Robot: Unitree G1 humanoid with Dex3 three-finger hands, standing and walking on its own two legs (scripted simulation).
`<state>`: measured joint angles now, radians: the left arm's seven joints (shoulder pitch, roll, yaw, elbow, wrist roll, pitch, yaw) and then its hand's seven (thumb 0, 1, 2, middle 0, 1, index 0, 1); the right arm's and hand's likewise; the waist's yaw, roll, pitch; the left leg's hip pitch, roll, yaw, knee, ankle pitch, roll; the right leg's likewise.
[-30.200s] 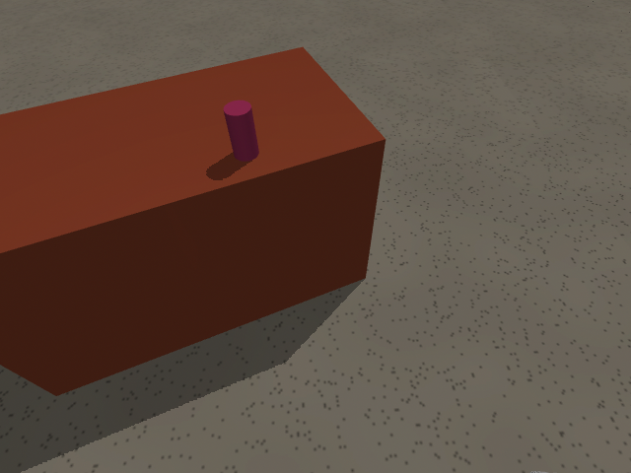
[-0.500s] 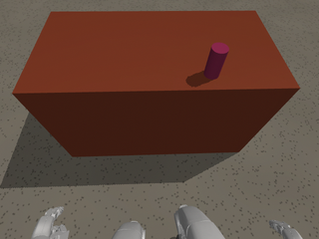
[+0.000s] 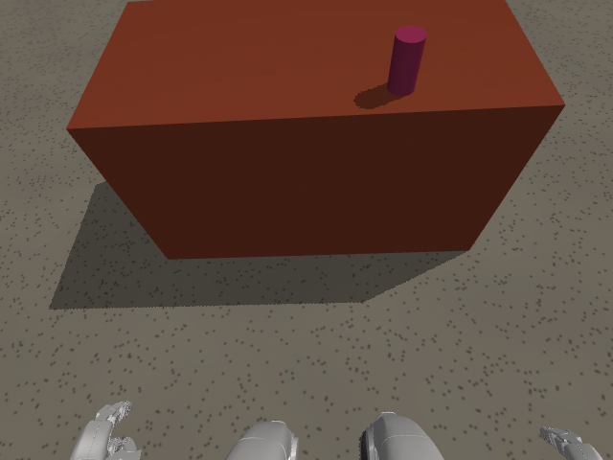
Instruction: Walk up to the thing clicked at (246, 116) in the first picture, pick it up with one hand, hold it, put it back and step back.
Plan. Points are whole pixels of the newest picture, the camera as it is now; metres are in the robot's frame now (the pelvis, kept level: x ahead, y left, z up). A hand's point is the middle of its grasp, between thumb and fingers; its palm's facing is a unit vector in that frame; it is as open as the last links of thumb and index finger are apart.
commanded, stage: step back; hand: right
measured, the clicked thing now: (405, 62) +0.85 -0.19 -0.04
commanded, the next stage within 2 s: stand in 1.52 s
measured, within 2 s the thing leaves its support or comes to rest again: neither
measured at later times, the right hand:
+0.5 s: hand out of the picture -0.06 -0.29 -0.14, palm faces -0.01 +0.93 -0.37, open 7.3 cm
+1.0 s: hand out of the picture -0.14 -0.28 -0.14, palm faces -0.06 +0.94 -0.35, open 7.3 cm
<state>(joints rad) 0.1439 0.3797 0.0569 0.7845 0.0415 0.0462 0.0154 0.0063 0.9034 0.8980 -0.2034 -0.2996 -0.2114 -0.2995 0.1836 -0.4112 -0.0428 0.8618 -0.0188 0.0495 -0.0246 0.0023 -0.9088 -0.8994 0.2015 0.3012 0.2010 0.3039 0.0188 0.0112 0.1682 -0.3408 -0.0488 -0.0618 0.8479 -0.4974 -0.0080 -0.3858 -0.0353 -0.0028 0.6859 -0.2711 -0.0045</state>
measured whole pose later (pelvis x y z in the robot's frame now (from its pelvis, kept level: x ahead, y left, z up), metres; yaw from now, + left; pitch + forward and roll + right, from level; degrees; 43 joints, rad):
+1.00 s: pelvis -0.21 -0.02 +0.01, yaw +1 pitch -3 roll +0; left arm 0.22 0.36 0.06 1.00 0.04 -0.03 -0.02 0.01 0.91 0.90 -0.20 -0.30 -0.21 -0.30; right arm 0.22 -0.36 -0.04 1.00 -0.04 0.02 0.01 0.00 -0.91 -0.90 0.20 0.30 0.20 0.30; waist 0.03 0.02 0.05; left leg -0.33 -0.01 -0.08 0.80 -0.46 0.00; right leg -0.25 0.02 -0.03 0.56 -0.27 -0.04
